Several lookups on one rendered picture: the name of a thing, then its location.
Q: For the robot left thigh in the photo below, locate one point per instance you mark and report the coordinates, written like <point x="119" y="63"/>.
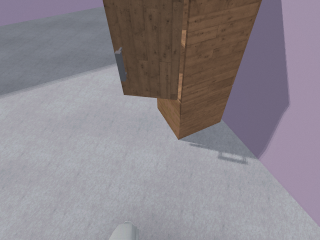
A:
<point x="125" y="231"/>

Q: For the handle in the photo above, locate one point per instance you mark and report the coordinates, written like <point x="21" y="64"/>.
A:
<point x="120" y="64"/>

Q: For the cupboard door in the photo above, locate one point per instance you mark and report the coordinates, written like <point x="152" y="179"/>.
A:
<point x="150" y="34"/>

